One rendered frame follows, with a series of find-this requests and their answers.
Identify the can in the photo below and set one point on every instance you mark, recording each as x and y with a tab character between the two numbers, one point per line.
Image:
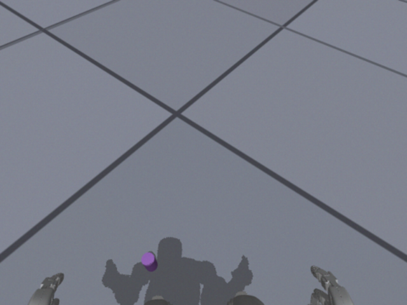
149	261

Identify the right robot hand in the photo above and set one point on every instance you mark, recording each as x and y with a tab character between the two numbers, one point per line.
337	295

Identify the left robot hand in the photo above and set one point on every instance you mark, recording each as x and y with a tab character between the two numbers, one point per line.
45	295

